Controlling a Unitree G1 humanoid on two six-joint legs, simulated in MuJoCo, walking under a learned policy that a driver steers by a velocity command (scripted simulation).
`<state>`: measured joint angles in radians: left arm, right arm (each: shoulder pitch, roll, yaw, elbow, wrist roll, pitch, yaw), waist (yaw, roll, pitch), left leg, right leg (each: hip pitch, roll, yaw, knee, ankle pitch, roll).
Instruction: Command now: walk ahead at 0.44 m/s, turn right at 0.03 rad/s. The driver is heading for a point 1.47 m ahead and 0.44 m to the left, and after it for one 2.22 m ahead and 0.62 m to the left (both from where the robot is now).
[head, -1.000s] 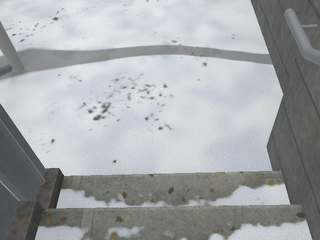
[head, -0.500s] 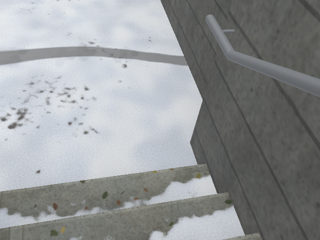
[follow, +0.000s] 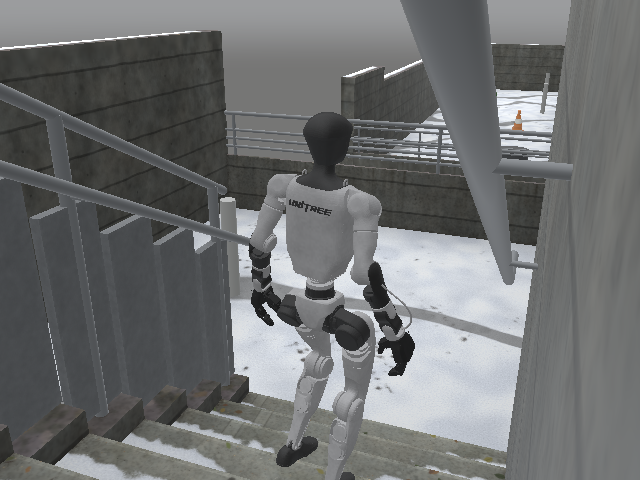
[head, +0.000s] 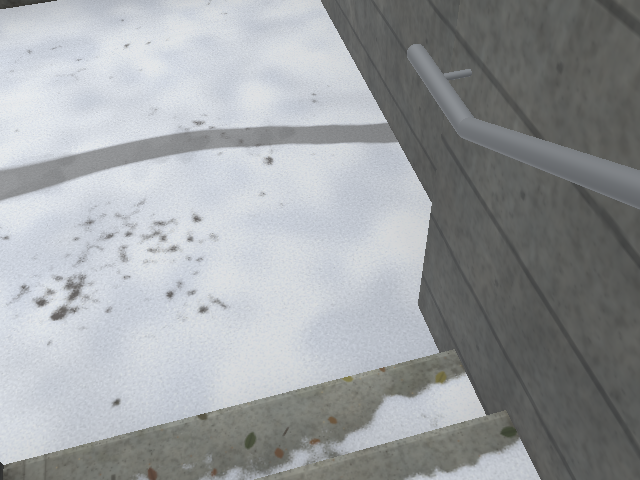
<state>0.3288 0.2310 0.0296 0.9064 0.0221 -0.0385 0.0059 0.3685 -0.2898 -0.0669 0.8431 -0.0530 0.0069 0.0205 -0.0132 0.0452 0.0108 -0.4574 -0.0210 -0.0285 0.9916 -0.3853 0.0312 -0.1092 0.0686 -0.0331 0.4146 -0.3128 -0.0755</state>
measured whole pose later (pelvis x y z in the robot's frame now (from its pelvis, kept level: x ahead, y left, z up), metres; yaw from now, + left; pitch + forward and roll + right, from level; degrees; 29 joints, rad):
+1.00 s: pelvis +0.48 -0.03 -0.32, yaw +0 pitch +0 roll +1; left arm 0.20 0.18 0.03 0.97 0.02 -0.08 0.00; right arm 0.39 -0.21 -0.02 1.04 -0.04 -0.01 -0.04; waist -0.07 0.04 0.06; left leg -0.59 -0.06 -0.05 1.77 -0.65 0.05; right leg -0.33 -0.02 -0.10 0.52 -0.18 -0.06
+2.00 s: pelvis +0.49 +0.01 -0.32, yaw +33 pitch +2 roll +2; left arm 0.11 0.26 0.01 0.69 -0.01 0.03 0.04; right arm 0.26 -0.27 -0.06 0.66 -0.02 0.09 0.00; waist -0.04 0.00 -0.04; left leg -0.34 -0.25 -0.28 0.52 -0.24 0.07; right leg -0.28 0.07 0.08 0.60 -0.44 -0.02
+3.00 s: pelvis +0.78 +0.31 -0.50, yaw +34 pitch -2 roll -1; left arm 0.40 0.21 0.03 1.01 0.03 -0.06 -0.03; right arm 0.22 -0.22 -0.05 1.04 -0.06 -0.05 -0.02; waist 0.02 0.04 0.03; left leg -0.59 0.01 -0.01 1.59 -0.43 0.10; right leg -0.23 0.14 -0.04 0.60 -0.35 -0.15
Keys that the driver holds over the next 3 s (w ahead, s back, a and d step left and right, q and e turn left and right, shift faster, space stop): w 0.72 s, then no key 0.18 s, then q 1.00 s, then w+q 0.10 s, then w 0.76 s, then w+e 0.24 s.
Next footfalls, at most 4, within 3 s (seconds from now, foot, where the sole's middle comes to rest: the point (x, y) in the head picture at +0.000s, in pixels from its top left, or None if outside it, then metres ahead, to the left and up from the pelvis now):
0.32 left None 0.26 0.10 -0.93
0.88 right None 0.58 -0.12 -1.09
1.36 left None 0.54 0.11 -1.09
2.00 right None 0.56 -0.04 -1.09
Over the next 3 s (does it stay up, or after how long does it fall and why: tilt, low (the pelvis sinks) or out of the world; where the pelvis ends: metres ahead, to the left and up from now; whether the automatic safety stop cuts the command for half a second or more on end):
stays up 0.78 0.31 -0.50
